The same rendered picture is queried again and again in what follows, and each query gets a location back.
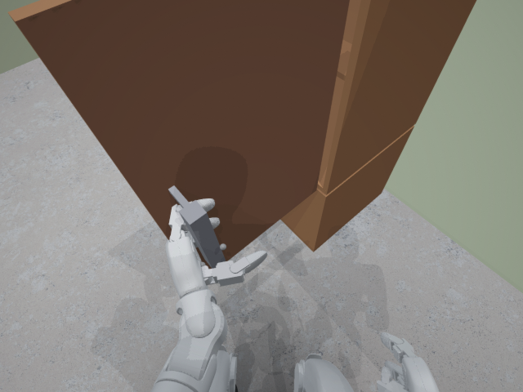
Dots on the robot thigh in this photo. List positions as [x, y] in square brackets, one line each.
[225, 376]
[318, 375]

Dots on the cupboard door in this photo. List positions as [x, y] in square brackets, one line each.
[225, 99]

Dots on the right robot hand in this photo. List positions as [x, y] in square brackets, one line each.
[413, 376]

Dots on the robot left thigh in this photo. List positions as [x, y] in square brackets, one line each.
[225, 376]

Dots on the handle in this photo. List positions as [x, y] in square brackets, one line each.
[200, 227]

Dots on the left robot hand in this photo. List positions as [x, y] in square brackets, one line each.
[185, 263]

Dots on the robot right thigh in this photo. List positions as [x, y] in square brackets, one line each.
[318, 375]

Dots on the robot left forearm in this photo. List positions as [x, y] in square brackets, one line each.
[192, 364]

